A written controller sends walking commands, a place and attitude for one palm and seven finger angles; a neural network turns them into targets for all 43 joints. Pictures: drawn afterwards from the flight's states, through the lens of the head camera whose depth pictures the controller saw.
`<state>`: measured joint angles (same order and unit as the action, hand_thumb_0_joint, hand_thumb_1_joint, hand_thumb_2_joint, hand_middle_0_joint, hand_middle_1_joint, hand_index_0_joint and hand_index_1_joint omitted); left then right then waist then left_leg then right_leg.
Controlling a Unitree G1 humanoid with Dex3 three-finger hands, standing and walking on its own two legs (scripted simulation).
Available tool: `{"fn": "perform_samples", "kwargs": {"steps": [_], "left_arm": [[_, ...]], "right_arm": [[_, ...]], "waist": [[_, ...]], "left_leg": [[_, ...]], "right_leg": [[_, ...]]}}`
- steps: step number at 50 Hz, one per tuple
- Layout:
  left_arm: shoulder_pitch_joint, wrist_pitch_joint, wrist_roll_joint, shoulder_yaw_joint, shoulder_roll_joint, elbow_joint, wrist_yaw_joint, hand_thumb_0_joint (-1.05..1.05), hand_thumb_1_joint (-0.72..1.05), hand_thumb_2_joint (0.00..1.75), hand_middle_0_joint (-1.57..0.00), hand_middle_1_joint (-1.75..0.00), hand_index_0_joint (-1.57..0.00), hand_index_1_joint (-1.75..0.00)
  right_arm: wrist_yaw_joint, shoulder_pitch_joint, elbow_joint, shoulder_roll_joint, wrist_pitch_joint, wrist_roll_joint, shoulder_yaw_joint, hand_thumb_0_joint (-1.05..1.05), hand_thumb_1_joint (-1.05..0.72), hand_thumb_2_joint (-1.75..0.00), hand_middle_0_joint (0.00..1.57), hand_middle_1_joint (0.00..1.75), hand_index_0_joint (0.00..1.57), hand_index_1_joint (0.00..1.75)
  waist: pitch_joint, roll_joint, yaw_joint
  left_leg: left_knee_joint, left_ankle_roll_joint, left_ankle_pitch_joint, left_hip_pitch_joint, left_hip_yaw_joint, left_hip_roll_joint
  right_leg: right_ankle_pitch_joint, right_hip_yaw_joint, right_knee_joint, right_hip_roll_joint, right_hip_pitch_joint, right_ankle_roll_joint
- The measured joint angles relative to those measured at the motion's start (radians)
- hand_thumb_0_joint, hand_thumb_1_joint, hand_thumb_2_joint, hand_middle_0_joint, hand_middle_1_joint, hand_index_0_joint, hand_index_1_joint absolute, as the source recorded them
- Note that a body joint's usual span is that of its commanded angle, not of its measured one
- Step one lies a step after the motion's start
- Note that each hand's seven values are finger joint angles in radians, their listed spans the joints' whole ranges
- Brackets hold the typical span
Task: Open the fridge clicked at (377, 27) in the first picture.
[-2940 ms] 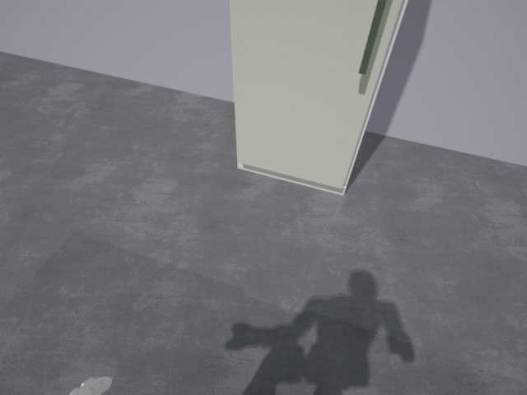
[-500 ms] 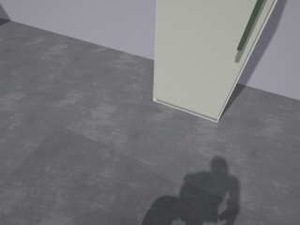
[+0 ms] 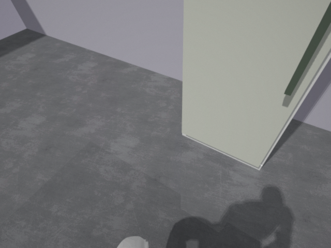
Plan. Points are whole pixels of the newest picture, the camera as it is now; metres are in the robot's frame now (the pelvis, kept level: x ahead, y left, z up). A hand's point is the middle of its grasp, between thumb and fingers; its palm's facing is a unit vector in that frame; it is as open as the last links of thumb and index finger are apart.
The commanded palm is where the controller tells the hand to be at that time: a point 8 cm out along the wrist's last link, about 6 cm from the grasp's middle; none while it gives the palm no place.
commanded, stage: walk to a spot facing it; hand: right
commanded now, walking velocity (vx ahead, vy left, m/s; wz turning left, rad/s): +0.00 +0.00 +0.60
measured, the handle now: (319, 32) +0.69 -0.46 +0.17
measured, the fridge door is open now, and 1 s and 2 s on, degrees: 0 0 0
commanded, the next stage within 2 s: turn to face it in 0.10 s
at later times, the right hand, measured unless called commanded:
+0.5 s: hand (213, 207) +0.27 -0.12 -0.17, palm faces -0.09 +0.98 -0.16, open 7.4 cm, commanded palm none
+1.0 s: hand (267, 237) +0.19 -0.26 -0.16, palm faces +0.25 +0.93 -0.27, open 7.4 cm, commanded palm none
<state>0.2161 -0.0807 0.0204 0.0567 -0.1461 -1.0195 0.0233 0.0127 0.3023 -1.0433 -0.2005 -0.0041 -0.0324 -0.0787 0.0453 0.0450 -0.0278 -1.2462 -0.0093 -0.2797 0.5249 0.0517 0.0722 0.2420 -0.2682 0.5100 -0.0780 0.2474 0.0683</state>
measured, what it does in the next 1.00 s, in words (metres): walks ahead: left foot, then right foot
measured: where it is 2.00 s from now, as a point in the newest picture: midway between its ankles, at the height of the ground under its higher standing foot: outside the picture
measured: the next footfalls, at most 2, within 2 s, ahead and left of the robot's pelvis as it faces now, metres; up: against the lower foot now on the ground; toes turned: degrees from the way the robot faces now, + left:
left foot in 0.34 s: +0.22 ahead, +0.15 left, +0.00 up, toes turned +16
right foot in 0.64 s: +0.20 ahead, -0.11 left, +0.00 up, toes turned -11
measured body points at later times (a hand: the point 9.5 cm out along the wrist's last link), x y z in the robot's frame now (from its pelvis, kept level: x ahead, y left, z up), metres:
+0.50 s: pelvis +0.14 +0.02 -0.01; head +0.16 +0.02 +0.43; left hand +0.08 +0.22 -0.18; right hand +0.28 -0.18 -0.16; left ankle +0.18 +0.14 -0.74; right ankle +0.08 -0.10 -0.68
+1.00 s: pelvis +0.15 -0.02 +0.01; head +0.18 -0.04 +0.45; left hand +0.25 +0.23 -0.13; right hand +0.18 -0.31 -0.14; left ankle +0.17 +0.14 -0.67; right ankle +0.16 -0.10 -0.74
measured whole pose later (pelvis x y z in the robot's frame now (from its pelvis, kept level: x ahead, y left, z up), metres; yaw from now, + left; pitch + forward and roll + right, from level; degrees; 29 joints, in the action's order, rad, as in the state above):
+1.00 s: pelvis +0.15 -0.02 +0.01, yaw -13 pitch +0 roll +2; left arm 0.23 0.02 0.02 0.06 -0.22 -0.94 0.00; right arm -0.02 0.16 -0.93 -0.27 0.06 -0.01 -0.09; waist 0.07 0.00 0.03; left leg -0.96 0.10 -0.41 0.44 0.01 0.06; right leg 0.18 0.01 0.46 0.03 0.28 0.07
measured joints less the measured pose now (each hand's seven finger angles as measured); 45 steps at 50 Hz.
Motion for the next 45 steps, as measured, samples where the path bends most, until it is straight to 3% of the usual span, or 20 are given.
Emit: {"fn": "perform_samples", "kwargs": {"steps": [7, 12, 16, 17, 18, 21, 24, 28, 32, 33, 35, 38, 41, 45], "left_arm": [[0.099, 0.016, -0.003, -0.008, -0.008, -0.044, -0.002, -0.01, 0.94, 0.90, -0.20, -0.30, -0.20, -0.30], [0.135, 0.037, 0.004, -0.009, 0.000, -0.057, -0.004, 0.00, 0.92, 0.90, -0.20, -0.30, -0.20, -0.30], [0.171, 0.048, 0.007, -0.015, 0.010, -0.080, -0.005, 0.00, 0.91, 0.90, -0.20, -0.30, -0.20, -0.30], [0.189, 0.050, 0.002, -0.019, 0.017, -0.089, -0.007, 0.00, 0.91, 0.90, -0.20, -0.30, -0.20, -0.30], [0.193, 0.056, -0.003, -0.022, 0.019, -0.100, -0.009, 0.00, 0.91, 0.90, -0.20, -0.30, -0.20, -0.30], [0.170, 0.091, -0.015, -0.024, 0.020, -0.109, -0.006, 0.01, 0.91, 0.90, -0.20, -0.30, -0.20, -0.30], [0.130, 0.114, -0.014, -0.020, 0.025, -0.089, -0.010, 0.01, 0.91, 0.90, -0.20, -0.30, -0.20, -0.30], [0.078, 0.121, -0.010, -0.012, 0.021, -0.030, -0.022, 0.01, 0.91, 0.90, -0.20, -0.30, -0.20, -0.30], [0.050, 0.113, 0.000, -0.001, -0.014, 0.024, -0.030, 0.01, 0.93, 0.90, -0.20, -0.30, -0.20, -0.30], [0.044, 0.108, 0.004, 0.004, -0.021, 0.034, -0.032, 0.01, 0.93, 0.90, -0.20, -0.30, -0.20, -0.30], [0.034, 0.098, 0.010, 0.007, -0.032, 0.053, -0.031, 0.01, 0.93, 0.90, -0.20, -0.30, -0.20, -0.30], [0.033, 0.089, 0.010, 0.005, -0.043, 0.069, -0.020, 0.01, 0.92, 0.90, -0.20, -0.30, -0.20, -0.30], [0.035, 0.088, 0.006, 0.000, -0.053, 0.073, -0.014, 0.01, 0.92, 0.90, -0.20, -0.30, -0.20, -0.30], [0.030, 0.092, 0.002, 0.000, -0.064, 0.078, -0.017, 0.01, 0.91, 0.90, -0.20, -0.30, -0.20, -0.30]], "right_arm": [[0.011, -0.075, 0.061, 0.001, 0.035, 0.000, -0.014, 0.00, -0.91, -0.90, 0.20, 0.30, 0.19, 0.29], [0.010, -0.132, 0.078, 0.010, 0.050, 0.003, -0.009, 0.00, -0.91, -0.90, 0.20, 0.30, 0.19, 0.29], [-0.004, -0.173, 0.085, 0.021, 0.025, 0.000, 0.013, 0.00, -0.91, -0.90, 0.20, 0.30, 0.20, 0.29], [-0.008, -0.176, 0.087, 0.019, 0.007, -0.001, 0.022, 0.00, -0.91, -0.90, 0.20, 0.30, 0.20, 0.29], [-0.015, -0.187, 0.081, 0.026, -0.014, 0.000, 0.028, 0.00, -0.91, -0.90, 0.20, 0.30, 0.20, 0.29], [-0.026, -0.212, 0.074, 0.058, -0.038, 0.010, 0.051, 0.00, -0.91, -0.90, 0.20, 0.30, 0.20, 0.29], [-0.038, -0.215, 0.074, 0.081, -0.025, 0.009, 0.059, 0.00, -0.90, -0.90, 0.20, 0.30, 0.20, 0.29], [-0.045, -0.206, 0.082, 0.084, -0.001, 0.009, 0.048, -0.01, -0.91, -0.90, 0.21, 0.30, 0.20, 0.30], [-0.040, -0.191, 0.102, 0.055, 0.021, 0.011, 0.034, -0.01, -0.91, -0.90, 0.21, 0.30, 0.21, 0.30], [-0.037, -0.184, 0.107, 0.042, 0.030, 0.016, 0.027, -0.01, -0.91, -0.90, 0.21, 0.30, 0.21, 0.30], [-0.036, -0.168, 0.107, 0.014, 0.054, 0.016, 0.013, 0.00, -0.91, -0.90, 0.21, 0.30, 0.20, 0.30], [-0.032, -0.157, 0.094, -0.023, 0.066, 0.014, -0.007, 0.00, -0.91, -0.90, 0.21, 0.30, 0.20, 0.29], [-0.028, -0.144, 0.096, -0.049, 0.060, 0.017, -0.014, 0.00, -0.91, -0.90, 0.20, 0.30, 0.20, 0.29], [-0.030, -0.134, 0.104, -0.068, 0.060, 0.021, -0.015, 0.01, -0.91, -0.90, 0.20, 0.30, 0.20, 0.29]], "waist": [[0.012, -0.016, 0.022], [0.045, -0.033, 0.056], [0.054, -0.051, 0.092], [0.043, -0.044, 0.096], [0.040, -0.054, 0.094], [0.049, -0.086, 0.096], [0.040, -0.079, 0.089], [0.021, -0.055, 0.085], [0.012, -0.032, 0.072], [0.010, -0.020, 0.068], [0.007, -0.008, 0.066], [0.006, -0.006, 0.066], [0.008, -0.011, 0.054], [0.013, -0.027, 0.048]], "left_leg": [[0.183, 0.048, 0.113, 0.102, 0.025, 0.034], [0.389, 0.042, 0.090, 0.045, 0.057, 0.026], [0.583, 0.017, 0.109, -0.084, 0.076, -0.003], [0.638, 0.007, 0.161, -0.129, 0.082, -0.001], [0.629, -0.006, 0.111, -0.135, 0.091, -0.006], [0.590, -0.025, 0.023, -0.152, 0.127, -0.012], [0.624, -0.011, 0.029, -0.188, 0.151, 0.002], [0.648, 0.008, 0.032, -0.213, 0.187, 0.037], [0.577, 0.044, -0.010, -0.202, 0.222, 0.086], [0.528, 0.054, -0.063, -0.182, 0.209, 0.097], [0.361, 0.068, -0.200, -0.114, 0.124, 0.071], [0.141, 0.078, -0.168, -0.030, 0.037, 0.025], [0.105, 0.092, -0.108, -0.011, 0.007, 0.010], [0.181, 0.106, -0.099, -0.037, -0.018, -0.002]], "right_leg": [[0.028, -0.075, -0.107, 0.015, -0.135, -0.008], [0.103, -0.125, -0.068, -0.008, -0.187, -0.034], [0.195, -0.128, 0.036, -0.042, -0.188, -0.066], [0.223, -0.116, 0.094, -0.047, -0.170, -0.074], [0.242, -0.074, 0.177, -0.058, -0.134, -0.077], [0.331, 0.114, 0.448, -0.038, -0.001, -0.086], [0.321, 0.183, 0.571, -0.020, 0.101, -0.095], [0.271, 0.176, 0.477, -0.025, 0.153, -0.102], [0.135, 0.145, 0.230, -0.019, 0.108, -0.098], [0.123, 0.143, 0.234, -0.005, 0.116, -0.075], [0.129, 0.145, 0.252, 0.011, 0.130, -0.028], [0.086, 0.163, 0.171, 0.036, 0.105, -0.007], [0.024, 0.186, 0.061, 0.061, 0.064, 0.000], [-0.031, 0.227, -0.029, 0.084, 0.033, 0.003]]}}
